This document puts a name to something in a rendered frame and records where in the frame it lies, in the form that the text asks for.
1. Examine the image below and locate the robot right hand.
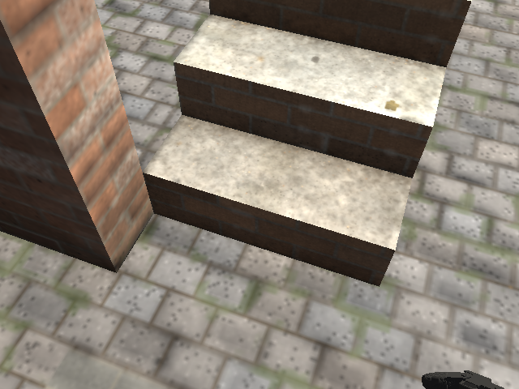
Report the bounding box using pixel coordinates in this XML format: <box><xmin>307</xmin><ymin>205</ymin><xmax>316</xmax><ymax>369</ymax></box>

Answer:
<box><xmin>422</xmin><ymin>370</ymin><xmax>504</xmax><ymax>389</ymax></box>

